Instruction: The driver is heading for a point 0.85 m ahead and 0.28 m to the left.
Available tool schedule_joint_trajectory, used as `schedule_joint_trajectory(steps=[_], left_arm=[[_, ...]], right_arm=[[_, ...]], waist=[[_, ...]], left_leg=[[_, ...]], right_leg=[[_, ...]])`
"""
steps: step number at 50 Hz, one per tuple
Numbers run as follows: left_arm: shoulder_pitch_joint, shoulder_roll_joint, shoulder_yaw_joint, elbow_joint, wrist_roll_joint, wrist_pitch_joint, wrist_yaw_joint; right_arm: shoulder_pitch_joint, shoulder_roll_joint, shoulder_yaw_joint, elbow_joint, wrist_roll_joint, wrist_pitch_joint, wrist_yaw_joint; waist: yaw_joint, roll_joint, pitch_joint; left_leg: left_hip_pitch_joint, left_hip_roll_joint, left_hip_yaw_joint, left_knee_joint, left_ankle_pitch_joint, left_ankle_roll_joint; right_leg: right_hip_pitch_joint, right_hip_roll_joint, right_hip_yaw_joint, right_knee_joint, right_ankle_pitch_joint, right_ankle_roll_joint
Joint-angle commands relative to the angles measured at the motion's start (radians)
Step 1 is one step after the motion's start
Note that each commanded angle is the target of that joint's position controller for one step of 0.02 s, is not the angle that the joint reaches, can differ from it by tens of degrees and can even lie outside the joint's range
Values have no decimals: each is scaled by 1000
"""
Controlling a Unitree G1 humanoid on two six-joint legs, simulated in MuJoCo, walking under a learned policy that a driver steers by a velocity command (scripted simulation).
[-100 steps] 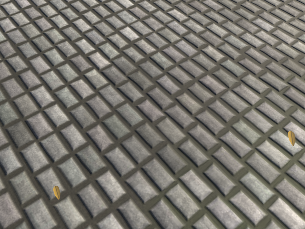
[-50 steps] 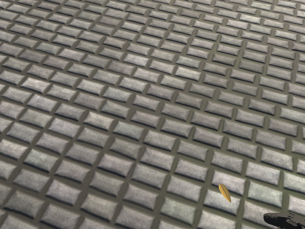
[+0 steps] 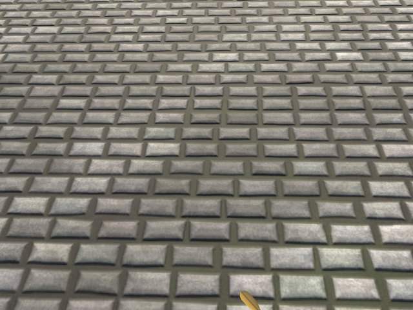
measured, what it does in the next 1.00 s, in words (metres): walks ahead: left foot, then right foot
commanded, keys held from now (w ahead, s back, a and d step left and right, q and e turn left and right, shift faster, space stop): w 0.68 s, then w+q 0.32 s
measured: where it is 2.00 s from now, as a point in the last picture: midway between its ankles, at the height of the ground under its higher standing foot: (185, 210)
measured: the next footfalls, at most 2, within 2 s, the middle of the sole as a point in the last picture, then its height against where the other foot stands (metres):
left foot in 0.40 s outside the picture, level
right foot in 0.92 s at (248, 270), level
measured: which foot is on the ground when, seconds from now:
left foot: up 0.00-0.38, down 0.40-0.94, up 0.96-1.00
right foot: down 0.00-0.40, up 0.42-0.90, down 0.92-1.00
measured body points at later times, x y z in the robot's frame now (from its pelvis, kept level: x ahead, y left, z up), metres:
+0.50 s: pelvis +0.24 +0.07 -0.01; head +0.27 +0.07 +0.44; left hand +0.25 +0.34 -0.14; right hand +0.41 -0.19 -0.11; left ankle +0.32 +0.16 -0.73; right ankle +0.08 -0.07 -0.64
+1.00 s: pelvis +0.52 +0.03 -0.01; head +0.56 +0.02 +0.44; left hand +0.71 +0.29 -0.09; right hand +0.54 -0.25 -0.14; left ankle +0.36 +0.15 -0.67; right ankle +0.62 -0.08 -0.73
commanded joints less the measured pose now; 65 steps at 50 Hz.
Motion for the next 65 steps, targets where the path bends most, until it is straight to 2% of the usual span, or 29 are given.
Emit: schedule_joint_trajectory(steps=[1, 4, 7, 10, 14, 17, 19, 20, 21, 22, 23, 24, 26, 28, 31, 36, 40, 44, 45, 46, 47, 48, 49, 51, 52, 54, 57, 61, 65], left_arm=[[112, 128, 27, -26, 5, -43, 1], [87, 98, 12, -23, 6, -38, 5], [122, 107, 11, -3, 0, -26, 14], [158, 142, 16, 19, 1, -20, 24], [185, 154, 20, 56, -11, -19, 25], [162, 176, 28, 66, -12, -10, 28], [142, 172, 25, 65, -3, 5, 33], [155, 139, 9, 44, 14, 8, 37], [299, -22, -34, 36, 6, -12, 24], [215, 88, -11, 44, -24, -36, 20], [101, 148, 8, 7, -49, -49, 17], [48, 146, 6, -5, -42, -56, 23], [47, 124, 13, 1, -14, -45, 29], [71, 83, 8, 9, -10, -23, 30], [-27, 82, 6, -27, 3, -9, 33], [-227, 54, -11, -79, 6, -29, 17], [-354, 60, -17, -120, -5, -44, -6], [-314, 116, -1, -121, -9, -62, -18], [-216, 144, 14, -95, -8, -66, -14], [-57, 196, 37, -57, 3, -69, -5], [90, 288, 60, -39, 24, -66, 4], [126, 262, 55, -22, 13, -53, 1], [76, 170, 28, -33, 10, -49, 2], [-49, 109, 8, -36, 11, -47, 5], [-91, 83, 1, -34, 16, -51, 4], [-134, 84, 6, -23, 19, -60, 2], [-137, 112, 18, -1, 20, -69, 8], [-115, 152, 31, 18, 17, -59, 20], [-54, 188, 44, 43, -2, -39, 26]], right_arm=[[-154, -116, -25, -127, 18, -62, 10], [-179, -95, -26, -117, -3, -72, 34], [-242, -46, -9, -136, -14, -64, 51], [-337, -20, 8, -171, -10, -63, 59], [-398, -50, 7, -202, -1, -64, 70], [-339, -98, -11, -196, -5, -70, 74], [-79, -161, -50, -118, -6, -63, 59], [103, -222, -69, -79, -15, -57, 45], [156, -290, -77, -57, -23, -56, 52], [124, -189, -53, -58, -12, -58, 53], [34, -151, -40, -69, -12, -62, 49], [-38, -131, -34, -83, -18, -66, 48], [-105, -85, -22, -87, -44, -77, 50], [-105, -82, -22, -75, -37, -87, 52], [-66, -118, -28, -50, -31, -93, 40], [39, -152, -31, -15, -15, -78, 20], [131, -164, -33, 16, -4, -55, 14], [135, -184, -45, 20, -4, -33, 3], [118, -181, -44, 14, -5, -29, 3], [112, -146, -30, 0, -15, -30, 5], [163, -53, -3, -38, -23, -41, 9], [219, -20, 11, -46, -4, -55, 10], [159, -135, -21, -48, 20, -59, 9], [53, -139, -30, -76, 15, -53, 4], [53, -123, -37, -76, 5, -42, 4], [76, -74, -33, -83, 7, -16, 10], [29, -58, -33, -120, 0, 7, 11], [-76, -44, -24, -161, -6, -2, 36], [-204, -45, -18, -218, -7, -3, 60]], waist=[[47, -144, 88], [32, -105, 82], [46, -106, 77], [73, -118, 99], [66, -132, 139], [5, -146, 85], [-128, -147, -81], [-187, -48, -218], [-94, 252, -379], [-136, 176, -322], [-120, 135, -147], [-86, 39, -75], [-16, 37, -22], [10, 45, -11], [1, 17, 50], [-66, -9, 80], [-105, -3, 95], [-48, 49, 54], [9, 52, -1], [81, 36, -128], [102, -128, -309], [85, -345, -429], [96, -232, -292], [55, -125, -82], [24, -130, -33], [-14, -154, 9], [-28, -109, 45], [3, -86, 65], [46, -70, 101]], left_leg=[[-601, 42, -64, 336, 4, 55], [-570, 93, -37, 239, 187, 55], [-493, 66, 22, 70, 302, 6], [-381, 27, 59, -122, 431, -19], [-321, 10, 46, -227, 473, 12], [-214, -22, 62, -257, 405, 63], [136, -73, 104, -259, 388, 114], [455, 102, -100, -222, 343, 171], [736, 348, -637, -380, 35, 344], [674, 328, -743, -515, -125, 316], [530, 301, -586, -532, -81, 269], [378, 268, -468, -549, 42, 246], [174, 198, -307, -593, 222, 224], [100, 179, -239, -642, 275, 238], [68, 176, -172, -690, 332, 253], [102, 124, -77, -686, 419, 205], [209, 156, -116, -617, 421, 203], [287, 198, -183, -491, 524, 171], [269, 166, -163, -389, 638, 151], [172, 105, -127, -186, 632, 119], [-159, -23, -44, 178, 358, 53], [-378, -87, -63, 416, -146, 27], [-461, -24, -121, 508, -113, 33], [-451, 53, -76, 471, 46, 30], [-410, 82, -82, 425, 98, 29], [-341, 108, -71, 392, 139, 15], [-386, 116, -72, 302, 228, -1], [-361, 103, -24, 57, 432, 1], [-367, 85, 30, -88, 448, 26]], right_leg=[[355, -379, 608, -349, -171, -220], [330, -299, 385, -379, 100, -143], [274, -243, 230, -392, 303, -133], [187, -223, 155, -410, 309, -125], [204, -275, 142, -409, 326, -113], [287, -300, 117, -298, 619, -81], [225, -239, 57, 9, 879, -35], [-8, -191, 36, 318, 596, -3], [-363, 12, 78, 682, -184, 62], [-474, -17, 200, 800, -243, 47], [-548, -71, 168, 816, -161, 30], [-509, -124, 143, 773, -66, 22], [-393, -186, 146, 680, 36, 23], [-348, -199, 136, 627, 54, 33], [-433, -214, 123, 492, 159, 67], [-414, -166, 77, 155, 424, 84], [-408, -122, 80, 13, 420, 90], [-276, -90, 88, -63, 287, 57], [-129, -72, 67, -95, 268, 31], [131, -118, 96, -56, 282, -13], [536, -360, 390, -27, 230, -121], [668, -492, 729, -153, 47, -205], [559, -455, 655, -198, -50, -163], [287, -381, 406, -263, 61, -115], [194, -347, 323, -302, 110, -103], [82, -328, 217, -361, 186, -111], [60, -325, 96, -400, 294, -123], [85, -295, -48, -412, 345, -104], [187, -326, -108, -394, 359, -87]])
